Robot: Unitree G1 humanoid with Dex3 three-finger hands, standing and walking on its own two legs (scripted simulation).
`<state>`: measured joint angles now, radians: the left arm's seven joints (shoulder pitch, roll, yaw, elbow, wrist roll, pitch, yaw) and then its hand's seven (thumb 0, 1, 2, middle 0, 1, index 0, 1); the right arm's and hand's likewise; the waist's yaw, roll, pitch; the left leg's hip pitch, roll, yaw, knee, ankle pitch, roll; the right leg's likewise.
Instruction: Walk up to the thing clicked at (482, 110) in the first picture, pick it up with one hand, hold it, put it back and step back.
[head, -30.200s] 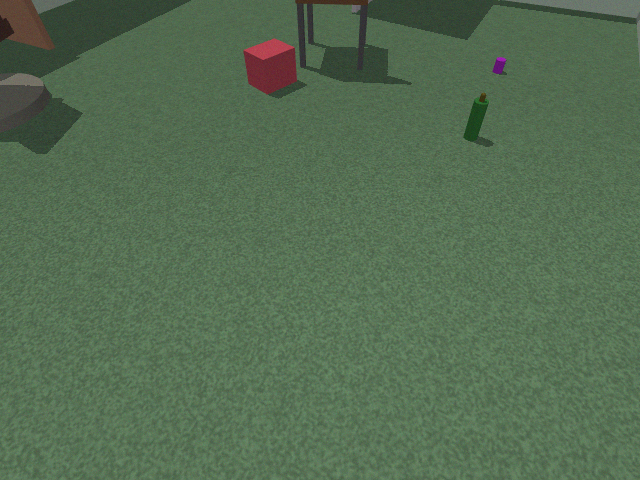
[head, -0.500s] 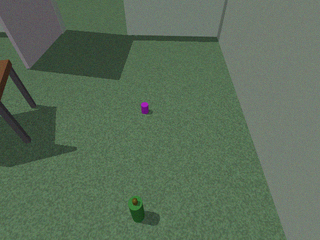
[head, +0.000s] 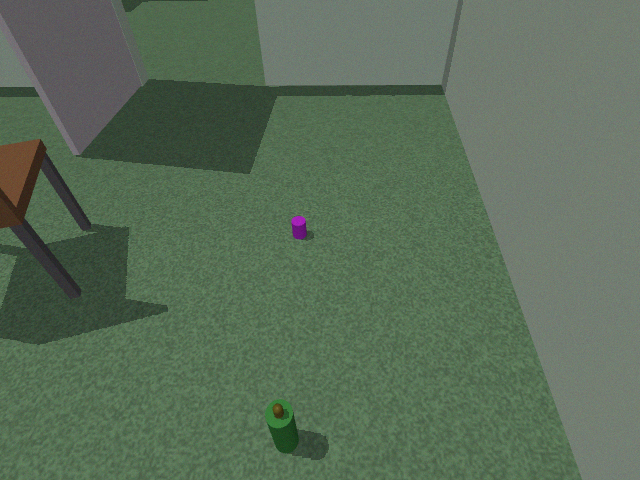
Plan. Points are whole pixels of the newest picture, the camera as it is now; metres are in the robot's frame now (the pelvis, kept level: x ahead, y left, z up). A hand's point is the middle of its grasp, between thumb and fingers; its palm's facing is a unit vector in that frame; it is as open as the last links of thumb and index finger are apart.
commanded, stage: stand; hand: left
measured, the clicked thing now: (282, 425) +0.41 +0.15 -0.65
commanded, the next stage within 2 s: step back in 1.32 s
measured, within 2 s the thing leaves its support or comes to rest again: neither
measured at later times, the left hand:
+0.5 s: hand out of the picture +0.07 +0.23 -0.16, palm faces -0.02 -0.94 -0.34, open 7.3 cm
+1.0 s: hand out of the picture +0.09 +0.23 -0.15, palm faces -0.03 -0.94 -0.34, open 7.3 cm
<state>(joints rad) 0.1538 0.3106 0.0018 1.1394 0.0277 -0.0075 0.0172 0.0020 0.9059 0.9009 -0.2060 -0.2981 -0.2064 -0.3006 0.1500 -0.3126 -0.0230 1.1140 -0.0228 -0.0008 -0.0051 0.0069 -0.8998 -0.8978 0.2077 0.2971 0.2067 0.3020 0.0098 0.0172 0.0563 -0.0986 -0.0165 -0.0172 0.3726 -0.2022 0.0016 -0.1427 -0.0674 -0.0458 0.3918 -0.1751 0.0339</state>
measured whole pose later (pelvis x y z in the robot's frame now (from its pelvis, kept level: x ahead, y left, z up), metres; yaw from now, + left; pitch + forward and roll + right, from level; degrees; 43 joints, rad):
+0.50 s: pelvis +0.01 -0.02 +0.00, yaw -1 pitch -3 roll +0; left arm 0.11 0.31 0.01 1.16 0.02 -0.01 0.01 0.00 0.91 0.90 -0.21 -0.30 -0.21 -0.30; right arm 0.15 -0.33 -0.02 1.15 -0.02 0.00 0.00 0.01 -0.90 -0.90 0.21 0.30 0.21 0.30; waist 0.00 0.02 0.06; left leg -0.09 0.02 -0.01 0.34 -0.19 -0.02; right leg -0.14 -0.03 -0.04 0.36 -0.16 0.01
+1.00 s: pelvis +0.01 -0.02 +0.00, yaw -1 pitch -3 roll +0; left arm 0.10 0.32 0.01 1.15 0.01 -0.01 0.00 0.00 0.91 0.90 -0.21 -0.30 -0.21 -0.30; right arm 0.12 -0.34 -0.01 1.14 -0.02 0.00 0.00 0.01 -0.90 -0.90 0.21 0.30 0.21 0.30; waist 0.00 0.02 0.06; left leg -0.07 0.02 -0.01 0.31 -0.19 -0.03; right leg -0.13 -0.03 -0.04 0.34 -0.17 0.01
